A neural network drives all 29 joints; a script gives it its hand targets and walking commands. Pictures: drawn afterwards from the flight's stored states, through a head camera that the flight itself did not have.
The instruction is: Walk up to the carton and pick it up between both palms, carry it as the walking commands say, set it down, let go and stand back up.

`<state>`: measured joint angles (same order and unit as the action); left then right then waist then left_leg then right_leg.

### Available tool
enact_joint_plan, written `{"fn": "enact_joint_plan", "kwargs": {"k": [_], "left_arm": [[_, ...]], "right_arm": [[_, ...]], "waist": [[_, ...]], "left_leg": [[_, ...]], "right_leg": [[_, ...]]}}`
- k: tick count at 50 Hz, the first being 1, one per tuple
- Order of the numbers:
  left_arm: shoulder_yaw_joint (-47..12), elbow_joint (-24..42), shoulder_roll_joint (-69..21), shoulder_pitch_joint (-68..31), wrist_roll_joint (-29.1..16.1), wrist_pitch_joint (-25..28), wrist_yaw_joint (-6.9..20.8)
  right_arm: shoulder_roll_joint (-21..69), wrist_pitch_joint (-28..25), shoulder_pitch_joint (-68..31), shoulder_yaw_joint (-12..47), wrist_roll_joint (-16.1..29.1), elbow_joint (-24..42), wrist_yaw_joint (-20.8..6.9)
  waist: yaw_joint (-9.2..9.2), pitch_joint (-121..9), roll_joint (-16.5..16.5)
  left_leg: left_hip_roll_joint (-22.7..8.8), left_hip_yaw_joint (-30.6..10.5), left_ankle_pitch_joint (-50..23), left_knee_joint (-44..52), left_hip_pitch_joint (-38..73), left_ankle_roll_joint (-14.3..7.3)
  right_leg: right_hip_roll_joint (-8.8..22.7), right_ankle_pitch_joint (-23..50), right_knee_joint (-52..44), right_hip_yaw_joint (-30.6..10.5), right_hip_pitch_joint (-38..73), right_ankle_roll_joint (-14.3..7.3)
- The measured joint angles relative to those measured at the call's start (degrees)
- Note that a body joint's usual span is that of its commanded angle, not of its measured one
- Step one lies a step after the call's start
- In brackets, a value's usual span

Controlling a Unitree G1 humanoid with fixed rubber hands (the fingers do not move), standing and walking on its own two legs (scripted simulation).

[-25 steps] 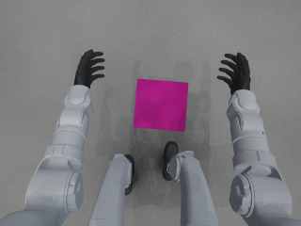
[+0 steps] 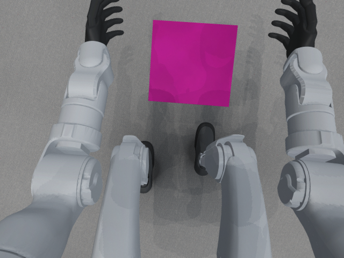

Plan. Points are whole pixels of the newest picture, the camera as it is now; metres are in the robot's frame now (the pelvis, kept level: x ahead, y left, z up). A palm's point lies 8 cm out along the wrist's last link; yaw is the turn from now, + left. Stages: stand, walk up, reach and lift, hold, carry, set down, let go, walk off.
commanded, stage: reach and lift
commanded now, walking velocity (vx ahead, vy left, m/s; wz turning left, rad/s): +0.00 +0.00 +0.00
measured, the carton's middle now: (189, 71) +0.49 -0.03 -0.40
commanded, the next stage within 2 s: none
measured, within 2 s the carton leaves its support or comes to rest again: neither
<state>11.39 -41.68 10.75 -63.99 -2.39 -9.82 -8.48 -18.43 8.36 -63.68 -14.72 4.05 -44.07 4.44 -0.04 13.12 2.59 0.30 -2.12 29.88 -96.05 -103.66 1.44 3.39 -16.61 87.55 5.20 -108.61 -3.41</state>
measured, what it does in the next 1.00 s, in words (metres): lowers itself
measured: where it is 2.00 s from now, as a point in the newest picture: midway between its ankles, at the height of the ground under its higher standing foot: (173, 167)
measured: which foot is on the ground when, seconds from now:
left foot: down 0.00-1.00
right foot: down 0.00-1.00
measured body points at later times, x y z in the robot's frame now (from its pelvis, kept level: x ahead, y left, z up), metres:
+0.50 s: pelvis -0.02 +0.00 -0.10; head +0.36 +0.00 +0.13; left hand +0.52 +0.17 -0.30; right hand +0.51 -0.23 -0.30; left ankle +0.10 +0.13 -0.49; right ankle +0.17 -0.10 -0.49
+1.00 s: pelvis -0.01 +0.00 -0.14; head +0.37 -0.02 +0.08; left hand +0.54 +0.17 -0.34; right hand +0.53 -0.24 -0.35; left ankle +0.10 +0.13 -0.49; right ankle +0.17 -0.10 -0.49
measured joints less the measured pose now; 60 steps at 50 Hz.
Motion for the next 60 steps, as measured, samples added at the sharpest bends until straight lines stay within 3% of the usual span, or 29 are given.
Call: {"fn": "enact_joint_plan", "kwargs": {"k": [9, 14, 17, 25, 31, 36, 44, 60], "left_arm": [[-1.4, -0.1, 6.1, -11.5, -5.2, -1.3, -0.5], [-2.7, -0.6, 7.6, -11.8, -7.5, -3.2, -0.5], [-3.9, -2.7, 7.6, -12.0, -7.7, -2.0, -0.5], [-5.5, -8.7, 7.6, -11.7, -7.7, 3.2, -0.1], [-8.8, -11.1, 8.8, -12.6, -7.9, 4.6, 0.4], [-9.1, -14.4, 10.6, -14.6, -7.9, 5.4, 1.0], [-10.5, -15.6, 11.4, -16.4, -9.6, 6.5, 2.7], [-11.6, -17.2, 11.3, -16.4, -10.2, 7.7, 2.9]], "right_arm": [[-2.7, 2.6, -10.3, 5.7, 5.5, 0.2, 5.2], [-2.8, 4.9, -10.6, 8.0, 7.4, 0.2, 6.6], [-3.4, 3.4, -11.0, 8.6, 7.4, -1.0, 6.1], [-7.2, -2.4, -14.0, 9.6, 7.6, -13.6, 2.5], [-9.9, -4.9, -16.3, 11.7, 11.4, -17.7, 0.6], [-10.1, -5.8, -19.6, 13.4, 11.9, -23.6, -1.3], [-11.4, -7.2, -21.1, 14.9, 12.5, -24.2, -1.1], [-11.3, -7.3, -21.2, 17.2, 13.9, -24.2, -0.5]], "waist": [[0.0, 17.3, 0.0], [-0.01, 17.2, 0.0], [-0.01, 17.0, 0.0], [-0.01, 16.8, -1.8], [0.0, 16.8, -2.0], [0.0, 16.7, -1.2], [-0.01, 16.7, -0.3], [-0.01, 16.7, -0.2]], "left_leg": [[0.0, -0.1, 1.2, -8.8, 0.2, 0.4], [0.0, -0.1, 2.2, -13.2, -4.1, 0.6], [0.0, -0.2, 2.9, -15.5, -5.7, 0.6], [0.0, -0.3, 4.4, -21.4, -10.1, 0.5], [0.0, -0.3, 5.1, -25.1, -13.9, -0.1], [0.0, -0.3, 5.6, -27.1, -16.0, -0.1], [0.0, -0.3, 6.0, -29.1, -17.8, 0.3], [0.0, -0.4, 6.0, -29.2, -17.7, 0.5]], "right_leg": [[0.0, -0.5, 8.9, -0.1, -0.7, -0.7], [0.1, -0.7, 13.0, -0.1, -5.2, -1.5], [0.1, -1.0, 14.9, -0.1, -6.9, -1.6], [0.1, -1.6, 19.7, -0.2, -11.1, -1.6], [0.1, -1.6, 22.6, -0.2, -14.7, -1.3], [0.2, -1.8, 24.6, -0.2, -17.0, -1.2], [0.2, -1.9, 26.8, -0.3, -19.4, -1.2], [0.0, -1.9, 27.0, -0.3, -19.5, -1.2]]}}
